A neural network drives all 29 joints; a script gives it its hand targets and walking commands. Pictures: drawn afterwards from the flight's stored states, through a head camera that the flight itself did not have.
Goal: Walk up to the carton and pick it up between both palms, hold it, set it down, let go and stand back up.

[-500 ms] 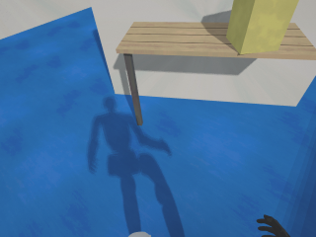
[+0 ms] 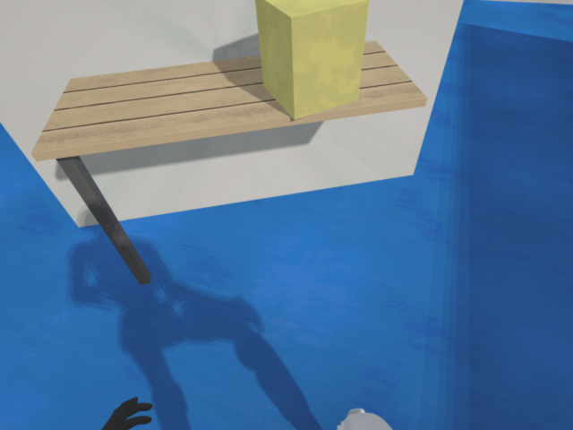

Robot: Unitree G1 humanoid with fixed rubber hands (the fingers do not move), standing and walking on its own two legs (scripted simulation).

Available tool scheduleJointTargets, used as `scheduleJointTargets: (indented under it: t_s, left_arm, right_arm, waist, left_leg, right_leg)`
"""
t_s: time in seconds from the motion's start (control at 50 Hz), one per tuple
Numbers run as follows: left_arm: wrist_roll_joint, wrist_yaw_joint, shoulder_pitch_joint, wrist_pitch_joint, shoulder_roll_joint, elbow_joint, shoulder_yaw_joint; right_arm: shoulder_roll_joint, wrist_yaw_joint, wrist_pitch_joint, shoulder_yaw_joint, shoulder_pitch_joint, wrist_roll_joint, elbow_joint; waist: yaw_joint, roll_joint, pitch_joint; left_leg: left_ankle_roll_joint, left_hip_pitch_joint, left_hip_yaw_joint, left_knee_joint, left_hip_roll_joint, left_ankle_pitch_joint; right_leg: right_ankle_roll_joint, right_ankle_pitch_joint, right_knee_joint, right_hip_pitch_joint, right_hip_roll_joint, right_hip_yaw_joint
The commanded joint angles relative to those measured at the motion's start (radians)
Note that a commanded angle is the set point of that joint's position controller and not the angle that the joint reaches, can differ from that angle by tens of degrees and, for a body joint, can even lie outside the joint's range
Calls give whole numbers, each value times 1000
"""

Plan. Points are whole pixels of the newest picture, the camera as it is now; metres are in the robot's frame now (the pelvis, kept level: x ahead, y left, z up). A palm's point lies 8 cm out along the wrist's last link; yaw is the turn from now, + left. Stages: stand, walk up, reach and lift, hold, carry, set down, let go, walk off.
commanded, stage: walk up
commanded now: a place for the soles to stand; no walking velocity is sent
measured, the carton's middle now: (309, 49) +1.01 -0.11 +0.08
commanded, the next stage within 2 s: none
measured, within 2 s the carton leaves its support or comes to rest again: neither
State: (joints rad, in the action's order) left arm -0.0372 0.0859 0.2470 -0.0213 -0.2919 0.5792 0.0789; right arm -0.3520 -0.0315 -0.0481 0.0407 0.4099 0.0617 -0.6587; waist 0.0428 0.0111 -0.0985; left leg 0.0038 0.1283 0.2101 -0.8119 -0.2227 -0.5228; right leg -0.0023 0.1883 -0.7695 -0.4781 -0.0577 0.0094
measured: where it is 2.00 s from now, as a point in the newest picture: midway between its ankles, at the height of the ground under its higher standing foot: (335, 373)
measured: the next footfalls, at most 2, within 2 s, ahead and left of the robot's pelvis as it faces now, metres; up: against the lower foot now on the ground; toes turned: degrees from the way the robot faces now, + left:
left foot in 0.32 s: +0.24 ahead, +0.10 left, +0.00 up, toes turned +7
right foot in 0.68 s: +0.36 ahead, -0.23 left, +0.00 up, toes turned -3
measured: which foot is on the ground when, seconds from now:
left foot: up 0.00-0.30, down 0.32-0.68, up 0.70-0.98, down 1.00-1.00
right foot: down 0.00-0.34, up 0.36-0.66, down 0.68-1.00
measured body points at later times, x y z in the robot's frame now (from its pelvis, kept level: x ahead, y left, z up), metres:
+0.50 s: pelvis +0.15 -0.04 +0.00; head +0.14 +0.00 +0.45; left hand +0.25 +0.23 -0.12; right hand +0.24 -0.32 -0.07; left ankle +0.20 +0.10 -0.70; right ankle +0.19 -0.15 -0.63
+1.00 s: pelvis +0.31 -0.11 +0.01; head +0.32 -0.10 +0.45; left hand +0.31 +0.18 -0.11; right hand +0.52 -0.33 -0.07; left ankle +0.41 +0.00 -0.69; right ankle +0.32 -0.23 -0.70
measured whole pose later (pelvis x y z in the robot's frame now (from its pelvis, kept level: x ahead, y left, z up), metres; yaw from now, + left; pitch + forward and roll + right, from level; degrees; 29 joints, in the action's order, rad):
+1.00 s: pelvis +0.31 -0.11 +0.01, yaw +9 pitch -5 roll -2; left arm -0.05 -0.01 0.40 -0.03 -0.32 0.67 0.02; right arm -0.26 0.03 -0.03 0.05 0.27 0.02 -0.55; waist -0.07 -0.02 -0.09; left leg -0.04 0.47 0.04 -0.82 -0.03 -0.34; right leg 0.00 0.46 -0.78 -0.23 -0.08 -0.20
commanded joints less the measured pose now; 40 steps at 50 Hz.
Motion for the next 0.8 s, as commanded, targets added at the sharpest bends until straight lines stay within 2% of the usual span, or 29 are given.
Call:
scheduleJointTargets:
  t_s: [0.0,0.02,0.04,0.08,0.12,0.16,0.2,0.22,0.24,0.26,0.28,0.3,0.32,0.34,0.36,0.4,0.46,0.5,0.54,0.58,0.6,0.62,0.64,0.66,0.68,0.7,0.72,0.76,0.78]
  left_arm:
    - [20,-64,256,-6,-289,-41,79]
    - [31,-73,213,-2,-277,-51,70]
    - [27,-82,169,-1,-285,-51,67]
    - [6,-91,95,-10,-228,-50,47]
    - [-4,-88,58,-19,-182,-41,29]
    - [-8,-86,34,-24,-184,-38,26]
    - [-12,-84,45,-24,-183,-28,22]
    - [-16,-83,28,-19,-196,-24,24]
    - [-20,-78,-10,-11,-195,-28,24]
    - [-20,-72,-59,-1,-184,-35,13]
    - [-21,-64,-61,12,-133,-36,-3]
    - [-23,-55,-52,22,-61,-53,-27]
    - [-8,-47,-18,25,-43,-106,-32]
    - [-9,-45,10,49,-137,-95,-13]
    - [-12,-38,14,64,-167,-80,-6]
    - [-18,-37,-25,64,-158,-80,1]
    - [-8,-21,67,62,-152,-57,8]
    - [8,-7,83,59,-124,-59,5]
    - [17,0,57,45,-105,-65,3]
    - [19,1,119,30,-92,-47,9]
    - [17,-4,175,21,-94,-33,18]
    - [12,-14,247,10,-120,-5,35]
    - [7,-27,333,0,-160,20,55]
    - [-2,-44,371,-14,-232,13,62]
    - [-6,-61,292,-18,-306,-35,53]
    - [13,-72,217,-10,-307,-32,56]
    - [17,-81,177,-15,-274,-32,40]
    - [-11,-96,136,-23,-232,-24,22]
    - [-18,-98,125,-28,-207,-14,12]
  right_arm:
    - [-118,26,24,37,-51,-36,205]
    - [-133,27,33,47,-116,-28,224]
    - [-106,25,31,39,-130,-29,223]
    - [-88,25,27,42,-51,-22,177]
    - [-80,30,31,48,-5,-33,150]
    - [-60,36,34,51,-9,-39,154]
    - [-62,41,26,55,-35,-44,158]
    - [-51,44,19,59,-21,-44,156]
    - [-41,44,11,63,34,-45,139]
    - [-49,42,2,77,133,-44,109]
    - [-74,33,-4,97,240,-39,71]
    - [-139,17,-5,116,316,-26,55]
    - [-207,-2,-8,110,286,3,95]
    - [-218,-23,2,106,165,-1,100]
    - [-183,-36,1,93,68,-8,120]
    - [-155,-38,-13,78,-7,-1,133]
    - [-137,-29,-34,63,-77,-1,119]
    - [-161,-22,-37,72,-118,6,112]
    - [-155,-15,-32,73,-82,6,98]
    - [-159,-8,-21,77,-96,5,106]
    - [-158,-4,-14,74,-108,1,112]
    - [-125,3,-2,58,-93,-1,112]
    - [-62,10,10,40,-48,0,107]
    - [24,18,13,9,-19,-11,133]
    - [6,20,18,20,-37,-28,203]
    - [-73,14,32,41,-102,-18,216]
    - [-99,17,36,48,-148,-17,217]
    - [-92,23,31,46,-115,-26,182]
    - [-85,27,28,51,-90,-23,174]
  waist:
    - [-188,195,213]
    - [-176,131,135]
    - [-166,150,59]
    - [-102,178,-23]
    - [-65,172,-9]
    - [-61,205,-26]
    - [-73,171,-15]
    - [-58,157,-10]
    - [-26,133,20]
    - [37,78,67]
    - [85,-32,108]
    - [137,-235,102]
    - [109,-327,36]
    - [33,-170,-33]
    - [-5,-117,-102]
    - [-3,-136,-134]
    - [-50,-183,-54]
    - [-61,-280,-30]
    - [-33,-255,-19]
    - [-54,-235,27]
    - [-85,-191,55]
    - [-111,-92,91]
    - [-146,78,124]
    - [-179,305,140]
    - [-153,363,118]
    - [-133,214,48]
    - [-125,158,-46]
    - [-106,151,-100]
    - [-92,145,-84]
  left_leg:
    - [-38,568,-191,-567,154,-99]
    - [-34,610,-224,-606,139,-51]
    - [-40,651,-243,-614,119,-5]
    - [-24,583,-259,-535,77,25]
    - [-17,479,-281,-453,83,29]
    - [-18,435,-286,-312,81,8]
    - [-26,412,-268,-201,96,58]
    - [-35,341,-258,-136,101,104]
    - [-45,226,-223,-44,125,156]
    - [-57,8,-185,57,155,237]
    - [-62,-210,-175,77,202,215]
    - [-93,-239,-388,220,100,-57]
    - [-185,-110,-1013,589,-175,-548]
    - [-257,8,-1196,717,-265,-729]
    - [-274,44,-1120,694,-247,-690]
    - [-306,108,-923,626,-219,-475]
    - [-250,220,-631,575,-127,-238]
    - [-243,242,-521,533,-93,-183]
    - [-230,282,-414,485,-58,-172]
    - [-206,346,-331,406,-28,-172]
    - [-193,412,-302,340,-16,-196]
    - [-172,485,-262,219,30,-239]
    - [-139,540,-211,3,106,-228]
    - [-75,619,-115,-366,210,-128]
    - [-29,742,-218,-489,282,-141]
    - [-29,745,-298,-551,206,-113]
    - [-17,777,-313,-580,174,-12]
    - [-10,749,-310,-513,114,44]
    - [-4,673,-299,-469,119,38]
  right_leg:
    - [-310,657,517,486,-304,799]
    - [-305,737,550,414,-313,790]
    - [-320,673,538,346,-319,730]
    - [-308,504,480,203,-306,576]
    - [-295,472,474,96,-274,469]
    - [-294,481,484,51,-281,423]
    - [-283,472,471,59,-274,369]
    - [-267,499,450,12,-262,326]
    - [-241,522,400,-29,-233,264]
    - [-194,599,295,-166,-190,173]
    - [-133,697,118,-314,-112,74]
    - [-62,641,-204,-397,9,-71]
    - [2,491,-477,-470,97,-58]
    - [15,434,-541,-443,29,42]
    - [24,345,-583,-450,-6,40]
    - [38,306,-584,-443,-52,57]
    - [35,223,-490,-231,-68,99]
    - [26,224,-338,-156,-85,78]
    - [15,207,-183,-62,-79,21]
    - [-1,159,-59,121,-44,-60]
    - [-9,93,12,260,-20,-101]
    - [-10,95,46,407,20,-129]
    - [-17,159,61,525,59,-127]
    - [-91,452,236,531,-106,187]
    - [-229,731,537,435,-344,726]
    - [-306,950,648,343,-429,877]
    - [-309,895,633,298,-418,812]
    - [-324,575,528,255,-409,603]
    - [-312,453,510,217,-398,528]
